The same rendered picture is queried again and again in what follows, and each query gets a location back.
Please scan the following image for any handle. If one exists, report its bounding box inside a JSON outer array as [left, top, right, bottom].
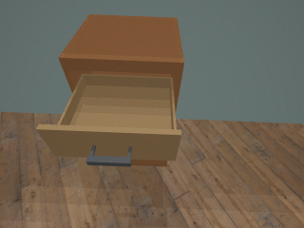
[[85, 145, 132, 167]]

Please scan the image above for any cabinet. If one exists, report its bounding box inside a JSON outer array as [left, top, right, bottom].
[[58, 14, 184, 167]]

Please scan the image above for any drawer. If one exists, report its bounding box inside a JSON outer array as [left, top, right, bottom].
[[36, 73, 181, 162]]

